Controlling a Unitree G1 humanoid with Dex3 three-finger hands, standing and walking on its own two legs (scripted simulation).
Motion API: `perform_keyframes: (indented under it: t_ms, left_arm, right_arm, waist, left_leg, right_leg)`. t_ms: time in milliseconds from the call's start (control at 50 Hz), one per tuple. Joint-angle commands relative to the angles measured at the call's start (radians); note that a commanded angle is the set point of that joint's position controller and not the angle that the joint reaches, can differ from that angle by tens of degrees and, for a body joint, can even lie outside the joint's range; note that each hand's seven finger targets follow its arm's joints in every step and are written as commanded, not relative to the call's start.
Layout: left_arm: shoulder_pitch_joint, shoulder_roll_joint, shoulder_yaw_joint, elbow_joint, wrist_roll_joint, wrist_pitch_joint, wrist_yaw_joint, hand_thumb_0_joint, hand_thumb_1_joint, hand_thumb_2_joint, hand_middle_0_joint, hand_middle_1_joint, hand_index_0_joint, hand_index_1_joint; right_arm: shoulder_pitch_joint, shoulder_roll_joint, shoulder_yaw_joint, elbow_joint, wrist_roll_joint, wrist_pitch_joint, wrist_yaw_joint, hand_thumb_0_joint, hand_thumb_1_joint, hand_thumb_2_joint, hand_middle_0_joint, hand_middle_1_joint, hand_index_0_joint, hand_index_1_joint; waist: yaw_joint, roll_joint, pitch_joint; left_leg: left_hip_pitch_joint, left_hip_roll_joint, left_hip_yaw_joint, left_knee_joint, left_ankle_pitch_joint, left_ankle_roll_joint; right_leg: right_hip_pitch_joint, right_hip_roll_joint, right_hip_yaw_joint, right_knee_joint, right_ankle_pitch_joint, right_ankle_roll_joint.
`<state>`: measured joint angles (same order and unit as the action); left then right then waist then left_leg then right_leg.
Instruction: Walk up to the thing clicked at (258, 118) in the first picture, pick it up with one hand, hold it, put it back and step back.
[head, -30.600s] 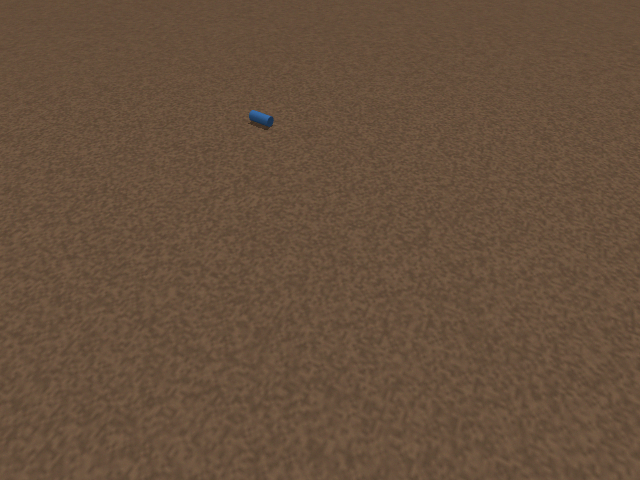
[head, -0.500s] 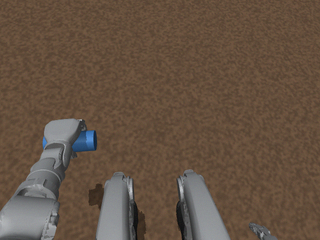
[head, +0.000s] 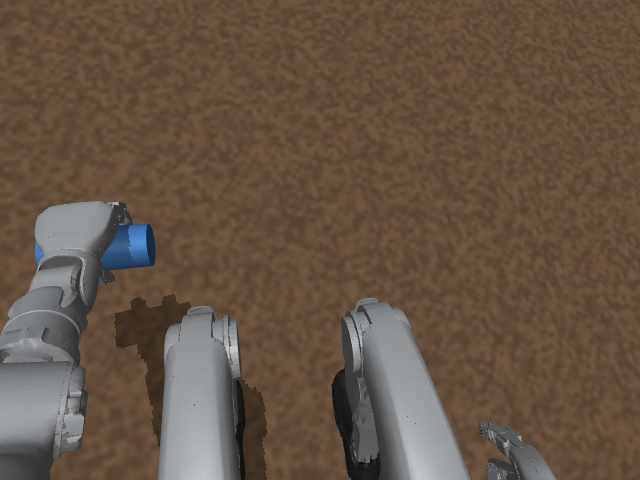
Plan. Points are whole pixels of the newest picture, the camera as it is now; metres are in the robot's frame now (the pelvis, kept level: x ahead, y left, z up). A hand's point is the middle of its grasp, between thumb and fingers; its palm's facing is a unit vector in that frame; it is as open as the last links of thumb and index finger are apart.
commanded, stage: crouch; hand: left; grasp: from above
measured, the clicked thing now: (100, 249) +0.41 +0.29 -0.19
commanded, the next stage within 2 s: lower in 0.50 s
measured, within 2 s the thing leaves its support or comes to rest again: neither
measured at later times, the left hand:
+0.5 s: hand (110, 259) +0.41 +0.29 -0.23, palm faces -0.45 -0.07 -0.89, open 8.9 cm
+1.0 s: hand (122, 266) +0.41 +0.29 -0.29, palm faces -0.45 -0.10 -0.89, open 8.9 cm
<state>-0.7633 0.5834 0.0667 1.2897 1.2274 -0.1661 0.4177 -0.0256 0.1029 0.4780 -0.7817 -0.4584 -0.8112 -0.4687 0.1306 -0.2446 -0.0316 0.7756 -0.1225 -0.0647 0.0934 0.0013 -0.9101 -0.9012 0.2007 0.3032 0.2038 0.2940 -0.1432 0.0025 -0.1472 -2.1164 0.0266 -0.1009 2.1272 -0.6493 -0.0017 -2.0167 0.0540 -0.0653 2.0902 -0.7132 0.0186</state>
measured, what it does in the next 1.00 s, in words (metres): lowers itself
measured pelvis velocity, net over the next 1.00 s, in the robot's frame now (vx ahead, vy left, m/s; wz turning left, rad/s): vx -0.01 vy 0.00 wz -0.06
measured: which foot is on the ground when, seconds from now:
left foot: down 0.00-1.00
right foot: down 0.00-1.00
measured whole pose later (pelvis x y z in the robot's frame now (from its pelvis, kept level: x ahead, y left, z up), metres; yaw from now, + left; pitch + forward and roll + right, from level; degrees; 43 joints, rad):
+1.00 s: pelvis -0.01 +0.00 -0.10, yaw -4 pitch +31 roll -8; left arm -0.83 0.74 0.15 1.48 1.28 -0.26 0.51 -0.02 0.11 0.47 -0.77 -0.47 -0.80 -0.48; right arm 0.09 -0.26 0.06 0.80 -0.19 -0.07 0.13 0.00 -0.91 -0.90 0.20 0.30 0.20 0.29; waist -0.20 -0.07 -0.03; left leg -2.34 0.03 -0.17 2.45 -0.66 -0.02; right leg -2.24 0.08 -0.12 2.39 -0.71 0.02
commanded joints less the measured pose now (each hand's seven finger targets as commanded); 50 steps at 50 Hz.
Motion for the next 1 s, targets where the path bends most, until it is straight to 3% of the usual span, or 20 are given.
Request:
perform_keyframes:
  t_ms: [0,20,40,60,100,140,200,240,320,340,380,420,440,540,600,660,800,860,940,980]
  left_arm:
    - [-0.279,0.274,0.07,-0.12,0.008,-0.021,0.048,0.0,0.615,0.66,-1.003,-0.563,-1.015,-0.552]
    - [-0.288,0.262,0.055,-0.115,0.005,-0.022,0.048,0.0,0.605,0.655,-0.997,-0.549,-1.006,-0.541]
    - [-0.304,0.252,0.048,-0.118,0.006,-0.026,0.048,0.0,0.605,0.656,-0.992,-0.563,-1.003,-0.552]
    - [-0.329,0.298,0.068,-0.134,0.005,-0.033,0.05,0.0,0.608,0.639,-0.987,-0.568,-1.003,-0.553]
    - [-0.303,0.288,0.061,-0.07,0.01,-0.03,0.052,0.0,0.582,0.644,-0.978,-0.55,-0.987,-0.542]
    - [-0.35,0.316,0.08,-0.113,0.01,-0.04,0.059,0.0,0.615,0.631,-0.984,-0.569,-1.002,-0.551]
    - [-0.352,0.284,0.054,-0.06,0.012,-0.037,0.064,0.0,0.588,0.639,-0.981,-0.541,-0.99,-0.533]
    - [-0.37,0.318,0.071,-0.056,0.013,-0.039,0.07,0.0,0.58,0.644,-0.973,-0.544,-0.981,-0.536]
    - [-0.389,0.322,0.07,-0.044,0.017,-0.04,0.072,0.0,0.551,0.654,-0.958,-0.545,-0.961,-0.541]
    - [-0.367,0.312,0.063,-0.023,0.009,-0.037,0.073,0.0,0.552,0.616,-0.95,-0.543,-0.961,-0.532]
    - [-0.38,0.32,0.063,-0.014,0.015,-0.039,0.071,0.0,0.524,0.641,-0.942,-0.536,-0.944,-0.534]
    - [-0.393,0.349,0.08,-0.041,0.01,-0.042,0.072,0.0,0.557,0.669,-0.964,-0.553,-0.966,-0.552]
    - [-0.373,0.331,0.061,0.0,0.013,-0.04,0.066,0.0,0.538,0.664,-0.961,-0.545,-0.959,-0.548]
    - [-0.37,0.36,0.083,-0.015,0.008,-0.052,0.064,0.0,0.562,0.65,-0.97,-0.557,-0.973,-0.554]
    - [-0.342,0.364,0.085,-0.008,0.004,-0.055,0.058,0.0,0.565,0.677,-0.995,-0.541,-0.99,-0.547]
    - [-0.34,0.355,0.075,0.018,0.006,-0.065,0.055,0.0,0.563,0.668,-0.994,-0.536,-0.989,-0.541]
    - [-0.358,0.389,0.08,0.044,0.032,-0.1,0.087,0.0,0.587,0.681,-1.008,-0.554,-1.005,-0.557]
    - [-0.342,0.419,0.115,0.05,0.035,-0.103,0.115,0.0,0.585,0.688,-1.002,-0.562,-0.999,-0.565]
    - [-0.368,0.419,0.116,0.05,0.048,-0.101,0.148,0.0,0.611,0.663,-1.005,-0.56,-1.009,-0.556]
    - [-0.375,0.436,0.118,0.053,0.053,-0.096,0.157,0.0,0.595,0.677,-0.999,-0.565,-0.999,-0.566]
  right_arm:
    - [0.194,-0.213,-0.063,-0.024,-0.002,-0.012,0.002,0.0,-0.904,-0.903,0.2,0.299,0.2,0.299]
    - [0.184,-0.21,-0.065,-0.022,0.001,-0.011,0.004,0.0,-0.902,-0.902,0.2,0.299,0.2,0.299]
    - [0.183,-0.21,-0.064,-0.022,-0.004,-0.011,0.007,0.0,-0.903,-0.902,0.2,0.299,0.2,0.299]
    - [0.185,-0.216,-0.064,-0.024,-0.003,-0.01,0.007,0.0,-0.903,-0.902,0.2,0.299,0.2,0.299]
    - [0.165,-0.211,-0.059,-0.022,-0.003,-0.009,0.009,0.0,-0.901,-0.902,0.2,0.3,0.2,0.3]
    - [0.182,-0.217,-0.059,-0.014,-0.009,-0.013,0.01,0.0,-0.901,-0.901,0.2,0.3,0.2,0.3]
    - [0.162,-0.214,-0.05,-0.011,-0.008,-0.013,0.008,0.0,-0.901,-0.901,0.2,0.3,0.2,0.3]
    - [0.163,-0.225,-0.05,-0.003,-0.009,-0.014,0.005,0.0,-0.898,-0.901,0.2,0.3,0.2,0.3]
    - [0.155,-0.228,-0.043,0.003,-0.013,-0.015,0.004,0.0,-0.899,-0.901,0.2,0.3,0.2,0.3]
    - [0.152,-0.218,-0.039,0.003,-0.011,-0.017,0.003,0.0,-0.901,-0.901,0.2,0.3,0.2,0.3]
    - [0.16,-0.224,-0.036,0.008,-0.014,-0.016,0.004,0.0,-0.902,-0.901,0.2,0.3,0.2,0.3]
    - [0.161,-0.232,-0.036,0.009,-0.016,-0.017,0.005,0.0,-0.901,-0.901,0.2,0.3,0.2,0.3]
    - [0.148,-0.223,-0.031,0.01,-0.014,-0.017,0.005,0.0,-0.905,-0.903,0.2,0.3,0.2,0.3]
    - [0.161,-0.232,-0.021,0.009,-0.02,-0.016,0.009,0.0,-0.905,-0.903,0.2,0.3,0.2,0.3]
    - [0.157,-0.232,-0.017,0.005,-0.021,-0.015,0.011,0.0,-0.904,-0.901,0.2,0.3,0.2,0.3]
    - [0.166,-0.234,-0.01,0.005,-0.025,-0.011,0.015,0.0,-0.903,-0.9,0.2,0.3,0.2,0.3]
    - [0.147,-0.251,0.015,0.005,-0.042,-0.014,0.022,0.0,-0.903,-0.9,0.2,0.3,0.2,0.3]
    - [0.128,-0.257,0.019,0.003,-0.048,-0.015,0.024,0.0,-0.902,-0.899,0.2,0.3,0.2,0.3]
    - [0.117,-0.265,0.021,0.003,-0.061,-0.019,0.025,0.0,-0.898,-0.897,0.2,0.3,0.2,0.3]
    - [0.118,-0.265,0.026,0.011,-0.066,-0.027,0.028,0.0,-0.899,-0.898,0.2,0.3,0.2,0.3]
  waist:
    - [0.005,0.208,-0.64]
    - [0.01,0.203,-0.638]
    - [-0.006,0.208,-0.638]
    - [-0.004,0.205,-0.64]
    - [0.011,0.197,-0.617]
    - [0.001,0.223,-0.628]
    - [-0.007,0.229,-0.61]
    - [-0.004,0.216,-0.617]
    - [-0.01,0.242,-0.591]
    - [0.001,0.238,-0.584]
    - [-0.013,0.217,-0.591]
    - [-0.011,0.23,-0.6]
    - [-0.004,0.229,-0.595]
    - [-0.016,0.204,-0.578]
    - [-0.008,0.211,-0.581]
    - [-0.03,0.166,-0.562]
    - [-0.038,0.217,-0.547]
    - [-0.02,0.262,-0.549]
    - [-0.049,0.281,-0.526]
    - [-0.047,0.301,-0.514]
  left_leg:
    - [0.543,-0.009,0.058,-0.175,0.186,0.024]
    - [0.521,-0.009,0.063,-0.168,0.163,0.026]
    - [0.503,-0.011,0.065,-0.154,0.159,0.028]
    - [0.489,-0.011,0.068,-0.147,0.155,0.03]
    - [0.451,-0.011,0.072,-0.138,0.107,0.031]
    - [0.477,-0.007,0.061,-0.126,0.111,0.026]
    - [0.454,-0.008,0.058,-0.111,0.08,0.026]
    - [0.429,-0.008,0.061,-0.095,0.077,0.028]
    - [0.41,-0.007,0.053,-0.083,0.05,0.023]
    - [0.415,-0.007,0.053,-0.078,0.057,0.023]
    - [0.397,-0.009,0.056,-0.059,0.073,0.026]
    - [0.397,-0.007,0.054,-0.046,0.087,0.025]
    - [0.392,-0.008,0.059,-0.037,0.087,0.026]
    - [0.34,-0.009,0.064,-0.006,0.1,0.031]
    - [0.342,-0.009,0.065,0.008,0.116,0.03]
    - [0.291,-0.006,0.064,0.04,0.134,0.037]
    - [0.292,-0.002,0.05,0.074,0.129,0.028]
    - [0.321,-0.002,0.045,0.07,0.119,0.019]
    - [0.312,0.001,0.04,0.083,0.095,0.018]
    - [0.306,0.002,0.038,0.086,0.087,0.016]
  right_leg:
    - [0.227,0.012,-0.047,-0.208,0.26,-0.055]
    - [0.217,0.018,-0.047,-0.203,0.24,-0.057]
    - [0.213,0.018,-0.046,-0.196,0.241,-0.055]
    - [0.221,0.02,-0.045,-0.195,0.238,-0.054]
    - [0.195,0.024,-0.044,-0.186,0.187,-0.057]
    - [0.168,0.018,-0.053,-0.158,0.192,-0.059]
    - [0.126,0.023,-0.057,-0.139,0.166,-0.062]
    - [0.12,0.025,-0.059,-0.127,0.162,-0.06]
    - [0.074,0.021,-0.068,-0.091,0.138,-0.062]
    - [0.073,0.023,-0.067,-0.089,0.145,-0.064]
    - [0.087,0.025,-0.069,-0.084,0.161,-0.061]
    - [0.081,0.023,-0.072,-0.065,0.175,-0.06]
    - [0.077,0.027,-0.069,-0.064,0.174,-0.062]
    - [0.104,0.03,-0.076,-0.056,0.189,-0.055]
    - [0.114,0.029,-0.075,-0.039,0.206,-0.053]
    - [0.136,0.035,-0.079,-0.04,0.233,-0.045]
    - [0.099,0.045,-0.097,0.007,0.228,-0.048]
    - [0.067,0.045,-0.106,0.033,0.208,-0.055]
    - [0.031,0.046,-0.118,0.045,0.192,-0.055]
    - [0.021,0.047,-0.118,0.05,0.187,-0.057]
